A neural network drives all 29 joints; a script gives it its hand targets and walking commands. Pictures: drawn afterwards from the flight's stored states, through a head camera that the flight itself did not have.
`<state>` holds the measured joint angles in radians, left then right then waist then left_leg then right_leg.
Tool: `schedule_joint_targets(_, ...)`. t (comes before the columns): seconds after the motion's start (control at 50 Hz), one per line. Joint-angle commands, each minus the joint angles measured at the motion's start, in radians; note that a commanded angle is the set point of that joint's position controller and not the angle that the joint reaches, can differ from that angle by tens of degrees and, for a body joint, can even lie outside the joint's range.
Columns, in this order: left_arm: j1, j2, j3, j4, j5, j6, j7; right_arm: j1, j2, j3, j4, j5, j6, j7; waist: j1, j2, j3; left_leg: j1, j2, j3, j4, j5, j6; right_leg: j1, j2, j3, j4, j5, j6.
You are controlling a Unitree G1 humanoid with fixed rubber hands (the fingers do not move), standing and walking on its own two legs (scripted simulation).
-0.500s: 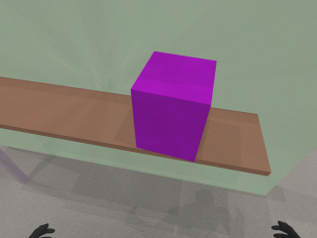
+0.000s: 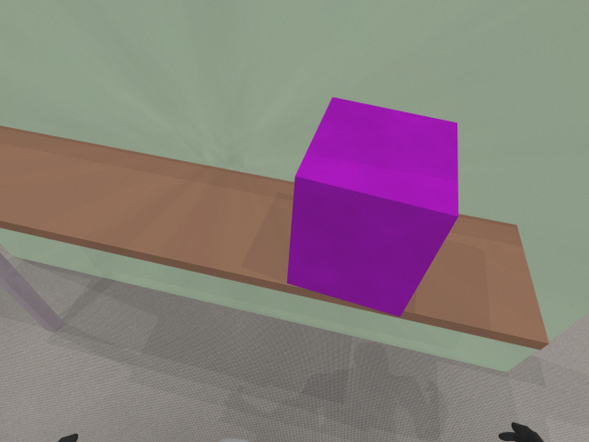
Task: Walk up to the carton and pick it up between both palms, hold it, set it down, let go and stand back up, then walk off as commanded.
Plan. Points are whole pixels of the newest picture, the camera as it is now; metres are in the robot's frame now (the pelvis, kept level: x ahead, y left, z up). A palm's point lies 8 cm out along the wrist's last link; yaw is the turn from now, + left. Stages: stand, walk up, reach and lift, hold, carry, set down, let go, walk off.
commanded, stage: walk up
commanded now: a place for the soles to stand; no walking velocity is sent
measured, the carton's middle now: (366, 208) +0.47 -0.08 +0.05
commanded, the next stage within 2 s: none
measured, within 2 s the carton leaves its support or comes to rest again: neither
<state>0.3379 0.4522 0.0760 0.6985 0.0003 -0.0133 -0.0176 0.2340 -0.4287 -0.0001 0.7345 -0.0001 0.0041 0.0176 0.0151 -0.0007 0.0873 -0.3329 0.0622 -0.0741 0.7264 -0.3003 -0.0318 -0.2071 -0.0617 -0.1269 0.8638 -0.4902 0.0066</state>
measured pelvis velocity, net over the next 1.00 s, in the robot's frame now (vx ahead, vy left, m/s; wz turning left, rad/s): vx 0.03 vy -0.03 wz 0.00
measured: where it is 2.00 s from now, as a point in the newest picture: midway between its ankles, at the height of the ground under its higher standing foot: outside the picture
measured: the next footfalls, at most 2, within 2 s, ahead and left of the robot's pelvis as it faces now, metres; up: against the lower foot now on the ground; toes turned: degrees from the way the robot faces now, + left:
right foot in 0.24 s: +0.11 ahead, -0.14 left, +0.00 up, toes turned -7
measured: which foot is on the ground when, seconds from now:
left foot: down 0.00-1.00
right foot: up 0.00-0.22, down 0.24-1.00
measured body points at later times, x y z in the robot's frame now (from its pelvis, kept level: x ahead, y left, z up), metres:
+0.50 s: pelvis +0.05 -0.02 +0.00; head +0.07 -0.02 +0.45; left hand +0.13 +0.32 -0.09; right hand +0.18 -0.33 -0.09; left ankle +0.06 +0.13 -0.72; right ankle +0.07 -0.13 -0.72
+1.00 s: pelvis +0.03 -0.03 +0.01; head +0.01 -0.05 +0.46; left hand +0.11 +0.30 -0.07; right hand +0.15 -0.35 -0.10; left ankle +0.06 +0.13 -0.72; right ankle +0.07 -0.13 -0.72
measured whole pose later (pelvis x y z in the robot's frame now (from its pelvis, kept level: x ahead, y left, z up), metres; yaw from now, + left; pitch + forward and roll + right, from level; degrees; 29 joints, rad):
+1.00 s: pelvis +0.03 -0.03 +0.01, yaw +0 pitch -2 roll +1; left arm 0.31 0.42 0.07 0.75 0.00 -0.02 -0.03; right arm 0.20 -0.43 0.00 0.84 0.00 0.01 0.00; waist 0.02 0.02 -0.01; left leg -0.29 0.04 -0.06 0.58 -0.27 -0.04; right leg -0.31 -0.05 -0.13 0.62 -0.28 -0.03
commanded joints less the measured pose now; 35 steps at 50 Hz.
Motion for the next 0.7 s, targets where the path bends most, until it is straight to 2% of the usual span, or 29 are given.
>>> schedule_joint_targets(0.0,0.001,0.165,0.047,-0.088,0.005,0.003,0.005,0.055,-0.314,-0.131,-0.08,-0.025,-0.035,-0.054,-0.031,0.138,0.063,0.196,0.207,-0.39,-0.416,-0.092,0.236,-0.418,0.018,0.198,0.242,-0.019,-0.052)
schedule_joint_targets(0.02,0.017,0.163,0.051,-0.069,0.011,0.002,-0.001,0.044,-0.284,-0.121,-0.083,-0.026,-0.044,-0.056,-0.033,0.19,-0.024,0.259,0.197,-0.324,-0.361,0.119,0.24,-0.382,0.003,0.208,0.224,-0.027,-0.049)
schedule_joint_targets(0.04,0.041,0.165,0.042,-0.049,0.012,-0.001,-0.002,0.043,-0.27,-0.114,-0.085,-0.022,-0.042,-0.052,-0.035,0.22,-0.076,0.259,0.201,-0.281,-0.32,0.212,0.239,-0.331,-0.011,0.185,0.163,-0.042,-0.038)
schedule_joint_targets(0.06,0.009,0.141,0.04,-0.046,0.012,-0.004,0.001,0.018,-0.247,-0.106,-0.097,-0.023,-0.042,-0.054,-0.034,0.186,-0.087,0.242,0.187,-0.24,-0.303,0.312,0.252,-0.293,-0.009,0.162,0.098,-0.044,-0.028)
schedule_joint_targets(0.08,0.01,0.141,0.038,-0.053,0.01,-0.003,-0.001,0.003,-0.232,-0.099,-0.102,-0.021,-0.037,-0.055,-0.04,0.209,-0.114,0.212,0.187,-0.192,-0.283,0.35,0.251,-0.26,-0.014,0.139,0.044,-0.057,-0.018)
schedule_joint_targets(0.1,-0.008,0.136,0.033,-0.048,0.009,0.0,-0.004,-0.002,-0.24,-0.102,-0.113,-0.027,-0.028,-0.058,-0.047,0.212,-0.142,0.231,0.161,-0.166,-0.273,0.297,0.237,-0.226,0.004,0.107,-0.043,-0.063,-0.018)
schedule_joint_targets(0.12,-0.006,0.133,0.027,-0.042,0.002,0.004,-0.002,-0.028,-0.241,-0.095,-0.114,-0.021,-0.023,-0.057,-0.041,0.26,-0.096,0.152,0.158,-0.168,-0.27,0.287,0.238,-0.19,0.001,0.089,-0.096,-0.023,-0.017)
schedule_joint_targets(0.14,0.011,0.123,0.027,-0.031,0.0,0.013,-0.003,-0.067,-0.247,-0.094,-0.128,-0.017,-0.017,-0.057,-0.023,0.248,-0.087,0.096,0.171,-0.166,-0.255,0.21,0.228,-0.114,0.006,0.098,-0.171,0.036,-0.02)
schedule_joint_targets(0.16,0.056,0.128,0.026,-0.006,-0.003,0.008,-0.001,-0.109,-0.24,-0.087,-0.129,-0.006,-0.012,-0.054,0.003,0.196,-0.077,0.028,0.142,-0.123,-0.209,0.178,0.192,-0.017,0.024,0.062,-0.284,0.168,-0.022)
schedule_joint_targets(0.18,0.082,0.136,0.022,0.01,-0.005,-0.002,0.006,-0.118,-0.234,-0.084,-0.132,-0.007,-0.005,-0.051,0.037,0.206,-0.076,-0.021,0.121,-0.091,-0.134,0.22,0.138,0.078,0.011,0.081,-0.415,0.327,-0.029)
schedule_joint_targets(0.2,0.08,0.191,0.036,0.012,0.005,-0.005,0.016,-0.097,-0.181,-0.068,-0.132,0.006,-0.009,-0.051,0.034,0.048,-0.133,-0.04,0.077,-0.062,-0.018,0.208,0.078,0.159,-0.111,0.224,-0.47,0.434,-0.05)
schedule_joint_targets(0.22,0.01,0.242,0.036,-0.008,0.003,-0.015,0.023,-0.062,-0.144,-0.056,-0.121,0.011,-0.002,-0.043,0.006,-0.067,-0.095,-0.072,-0.018,0.014,0.042,-0.019,0.015,0.071,-0.261,0.405,-0.512,0.493,-0.08)
schedule_joint_targets(0.24,-0.071,0.248,0.04,-0.041,0.003,-0.008,0.019,-0.042,-0.187,-0.082,-0.095,0.017,0.018,-0.051,-0.011,-0.072,-0.06,-0.01,-0.024,0.019,0.101,-0.291,0.021,-0.09,-0.316,0.439,-0.537,0.258,-0.165)
schedule_joint_targets(0.26,-0.085,0.244,0.047,-0.054,0.009,-0.008,0.018,-0.041,-0.208,-0.096,-0.098,0.01,0.023,-0.054,-0.008,-0.071,-0.041,0.016,-0.021,0.008,0.13,-0.326,0.035,-0.139,-0.324,0.448,-0.534,0.104,-0.198)
schedule_joint_targets(0.28,-0.098,0.217,0.035,-0.05,0.003,-0.017,0.014,-0.033,-0.215,-0.088,-0.085,0.001,0.019,-0.053,-0.012,-0.105,-0.028,-0.021,-0.019,-0.008,0.079,-0.289,0.04,-0.08,-0.307,0.414,-0.517,0.192,-0.192)
schedule_joint_targets(0.3,-0.1,0.206,0.026,-0.057,-0.001,-0.017,0.012,-0.028,-0.212,-0.087,-0.085,0.001,0.008,-0.049,-0.017,-0.102,-0.009,0.022,-0.003,-0.016,0.006,-0.185,0.048,-0.091,-0.283,0.37,-0.49,0.354,-0.178)
schedule_joint_targets(0.32,-0.087,0.196,0.021,-0.043,-0.011,-0.015,0.009,-0.014,-0.196,-0.089,-0.073,0.003,-0.009,-0.047,-0.031,-0.088,-0.046,0.103,0.02,0.001,-0.172,-0.008,0.045,-0.074,-0.231,0.285,-0.435,0.466,-0.124)
schedule_joint_targets(0.34,-0.096,0.177,0.007,-0.034,-0.018,-0.02,0.003,-0.018,-0.219,-0.089,-0.052,0.004,-0.02,-0.05,-0.033,-0.075,-0.072,0.157,0.051,-0.042,-0.236,0.186,0.041,-0.079,-0.186,0.211,-0.368,0.578,-0.089)
schedule_joint_targets(0.36,-0.07,0.16,0.008,-0.023,-0.019,-0.022,0.002,-0.043,-0.254,-0.093,-0.049,-0.004,-0.026,-0.048,-0.01,0.01,-0.162,0.169,0.095,-0.102,-0.259,0.244,0.057,-0.024,-0.142,0.162,-0.312,0.569,-0.06)
schedule_joint_targets(0.38,-0.034,0.166,0.008,-0.017,-0.022,-0.019,0.002,-0.097,-0.26,-0.091,-0.049,-0.002,-0.028,-0.044,0.018,0.036,-0.183,0.121,0.112,-0.144,-0.232,0.237,0.082,0.029,-0.103,0.144,-0.317,0.458,-0.042)
schedule_joint_targets(0.4,-0.031,0.157,0.009,-0.011,-0.022,-0.016,0.003,-0.119,-0.236,-0.089,-0.057,0.006,-0.025,-0.041,0.03,0.007,-0.172,0.109,0.092,-0.098,-0.197,0.247,0.076,0.046,-0.106,0.163,-0.357,0.432,-0.043)
schedule_joint_targets(0.42,-0.082,0.184,0.009,-0.012,-0.021,-0.009,0.006,-0.107,-0.211,-0.074,-0.058,0.016,-0.022,-0.038,-0.002,-0.024,-0.148,0.127,0.079,-0.085,-0.202,0.259,0.056,0.007,-0.107,0.156,-0.373,0.455,-0.051)
schedule_joint_targets(0.46,-0.092,0.177,0.003,-0.013,-0.025,-0.012,0.009,-0.097,-0.199,-0.061,-0.034,0.015,-0.018,-0.04,-0.008,0.043,-0.142,0.127,0.067,-0.055,-0.192,0.264,0.051,0.012,-0.13,0.166,-0.369,0.518,-0.06)
schedule_joint_targets(0.48,-0.08,0.183,0.005,-0.002,-0.023,-0.018,0.008,-0.095,-0.21,-0.069,-0.032,0.013,-0.018,-0.042,-0.001,0.006,-0.162,0.148,0.064,-0.054,-0.191,0.282,0.055,0.028,-0.134,0.164,-0.36,0.579,-0.065)
schedule_joint_targets(0.52,-0.083,0.172,0.002,-0.001,-0.024,-0.021,0.012,-0.094,-0.216,-0.066,-0.024,0.01,-0.019,-0.042,-0.006,0.001,-0.188,0.171,0.064,-0.044,-0.176,0.34,0.06,0.029,-0.13,0.15,-0.356,0.635,-0.07)
schedule_joint_targets(0.56,-0.095,0.17,0.012,0.002,-0.025,-0.018,0.011,-0.09,-0.211,-0.069,-0.011,0.013,-0.019,-0.04,-0.003,0.007,-0.196,0.161,0.063,-0.026,-0.192,0.3,0.057,0.037,-0.136,0.161,-0.362,0.559,-0.071)
schedule_joint_targets(0.64,-0.106,0.161,0.006,0.006,-0.019,-0.015,0.011,-0.105,-0.192,-0.065,0.0,0.014,-0.013,-0.037,0.002,-0.045,-0.123,0.13,0.059,-0.021,-0.19,0.223,0.045,-0.009,-0.145,0.162,-0.407,0.49,-0.075)
schedule_joint_targets(0.66,-0.108,0.162,0.009,0.018,-0.019,-0.013,0.01,-0.119,-0.192,-0.063,0.013,0.014,-0.014,-0.036,0.004,-0.013,-0.11,0.12,0.048,-0.017,-0.194,0.21,0.042,-0.019,-0.15,0.175,-0.422,0.441,-0.076)
schedule_joint_targets(0.68,-0.106,0.174,0.009,0.006,-0.018,-0.015,0.005,-0.111,-0.194,-0.062,0.004,0.011,-0.012,-0.037,-0.001,-0.037,-0.128,0.147,0.052,-0.016,-0.194,0.182,0.049,-0.034,-0.166,0.188,-0.442,0.409,-0.083)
